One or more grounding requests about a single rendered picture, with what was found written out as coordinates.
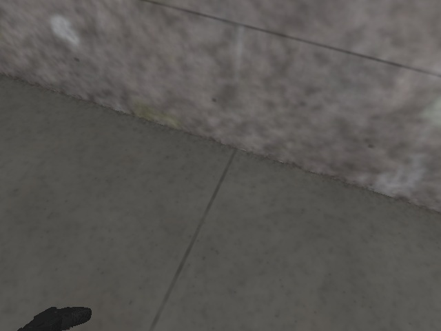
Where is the robot left hand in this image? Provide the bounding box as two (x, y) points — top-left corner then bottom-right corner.
(17, 307), (92, 331)

